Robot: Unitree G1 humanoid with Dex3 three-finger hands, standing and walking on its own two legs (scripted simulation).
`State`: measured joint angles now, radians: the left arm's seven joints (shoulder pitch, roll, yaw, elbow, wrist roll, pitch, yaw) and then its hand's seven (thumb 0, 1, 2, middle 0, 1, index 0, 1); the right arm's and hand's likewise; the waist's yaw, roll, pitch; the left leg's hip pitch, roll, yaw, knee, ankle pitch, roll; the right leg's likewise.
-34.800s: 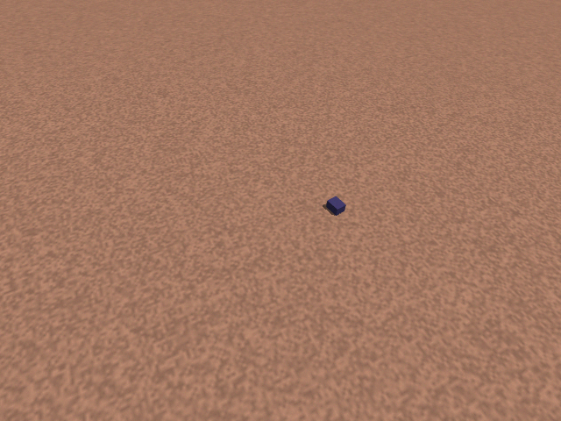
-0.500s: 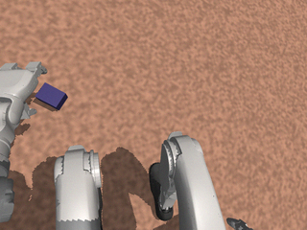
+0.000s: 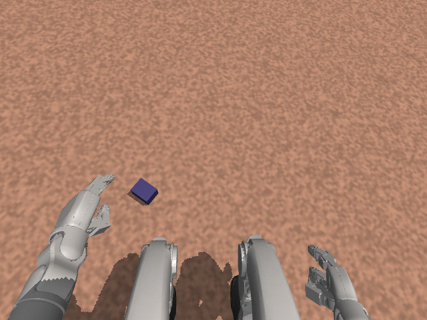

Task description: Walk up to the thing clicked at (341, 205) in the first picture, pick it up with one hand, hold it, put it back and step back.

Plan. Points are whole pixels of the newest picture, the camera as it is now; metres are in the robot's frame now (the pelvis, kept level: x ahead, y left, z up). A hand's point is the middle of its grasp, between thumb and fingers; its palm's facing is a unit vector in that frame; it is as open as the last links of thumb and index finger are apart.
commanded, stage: home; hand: left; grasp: from above
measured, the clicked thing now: (144, 191) +0.51 +0.21 -0.50
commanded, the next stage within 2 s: none
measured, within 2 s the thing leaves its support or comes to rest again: neither
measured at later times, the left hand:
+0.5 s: hand (71, 245) +0.25 +0.18 +0.11, palm faces +0.09 -0.97 -0.22, open 7.4 cm
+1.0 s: hand (38, 263) +0.23 +0.19 +0.15, palm faces +0.10 -0.98 -0.18, open 7.4 cm
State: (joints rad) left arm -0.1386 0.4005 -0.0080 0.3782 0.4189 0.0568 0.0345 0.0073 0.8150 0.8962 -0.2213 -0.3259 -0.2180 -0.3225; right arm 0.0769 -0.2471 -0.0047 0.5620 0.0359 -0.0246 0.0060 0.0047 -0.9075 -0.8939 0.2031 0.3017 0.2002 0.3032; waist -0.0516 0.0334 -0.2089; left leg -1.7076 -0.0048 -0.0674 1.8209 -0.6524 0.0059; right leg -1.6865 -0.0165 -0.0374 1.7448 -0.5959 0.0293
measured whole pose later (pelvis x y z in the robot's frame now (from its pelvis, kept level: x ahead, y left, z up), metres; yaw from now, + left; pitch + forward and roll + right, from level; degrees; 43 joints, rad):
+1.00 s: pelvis +0.08 +0.00 +0.20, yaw +3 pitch +10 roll -3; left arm 0.50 0.23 0.03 -0.13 -0.06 0.45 0.02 0.01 0.90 0.90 -0.21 -0.30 -0.20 -0.30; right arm 0.28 -0.22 0.04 0.53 0.00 -0.23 -0.18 0.01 -0.90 -0.89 0.21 0.30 0.20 0.30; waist -0.04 0.04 -0.16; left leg -0.69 0.01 -0.07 1.02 -0.51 0.00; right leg -0.65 -0.01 -0.05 0.94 -0.45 0.02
